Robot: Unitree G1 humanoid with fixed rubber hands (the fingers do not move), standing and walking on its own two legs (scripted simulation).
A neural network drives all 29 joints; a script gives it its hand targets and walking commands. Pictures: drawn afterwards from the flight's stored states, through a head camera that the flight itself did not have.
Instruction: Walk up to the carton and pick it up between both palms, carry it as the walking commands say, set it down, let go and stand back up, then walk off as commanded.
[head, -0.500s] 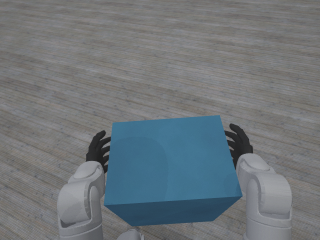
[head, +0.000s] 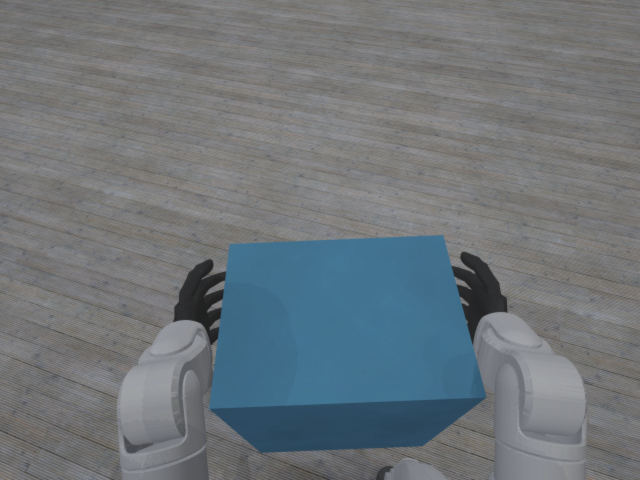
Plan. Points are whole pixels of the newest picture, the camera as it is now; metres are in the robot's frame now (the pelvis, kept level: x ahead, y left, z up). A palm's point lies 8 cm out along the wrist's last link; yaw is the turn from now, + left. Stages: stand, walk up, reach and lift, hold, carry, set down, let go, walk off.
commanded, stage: carry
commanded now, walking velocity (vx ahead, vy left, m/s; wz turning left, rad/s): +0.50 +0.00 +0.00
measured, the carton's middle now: (339, 359) +0.25 -0.01 +0.01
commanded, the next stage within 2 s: none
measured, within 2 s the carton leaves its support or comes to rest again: neither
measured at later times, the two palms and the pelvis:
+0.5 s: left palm (244, 135) +0.60 +0.12 +0.08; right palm (434, 127) +0.61 -0.20 +0.08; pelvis +0.35 -0.04 -0.01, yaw +1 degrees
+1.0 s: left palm (265, 68) +0.81 +0.09 +0.08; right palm (422, 61) +0.82 -0.23 +0.08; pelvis +0.56 -0.07 -0.01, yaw +2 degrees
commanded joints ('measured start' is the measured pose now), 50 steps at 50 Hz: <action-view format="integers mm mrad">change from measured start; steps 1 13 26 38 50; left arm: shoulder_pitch -392 -404 -360 -346 -405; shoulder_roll -809 -861 -762 -816 -760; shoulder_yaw -720 -738 -732 -735 -715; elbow -27 -50 -42 -56 -16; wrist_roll -345 -404 -375 -353 -387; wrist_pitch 20 13 68 7 53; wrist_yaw -216 -247 -231 -208 -205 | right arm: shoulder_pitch -393 -422 -374 -396 -406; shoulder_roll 757 858 725 743 695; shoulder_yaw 718 742 755 741 718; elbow -43 -41 -52 -86 15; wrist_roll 350 343 358 358 350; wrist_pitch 26 12 73 19 51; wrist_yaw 242 210 218 230 213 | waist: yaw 3 41 10 24 35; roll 202 -136 -15 -6 -44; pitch -168 -267 -257 -348 -306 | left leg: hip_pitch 127 -559 151 -41 -74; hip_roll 171 21 37 73 -30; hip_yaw -76 -183 -91 -85 -42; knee -9 748 168 229 225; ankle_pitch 209 -52 735 316 418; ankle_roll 116 31 60 39 37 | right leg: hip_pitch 89 693 372 419 501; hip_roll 21 -211 21 -71 -36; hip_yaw -66 182 -142 103 25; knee -116 -403 102 -234 38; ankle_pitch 73 265 424 407 953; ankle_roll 1 -125 -5 -5 -14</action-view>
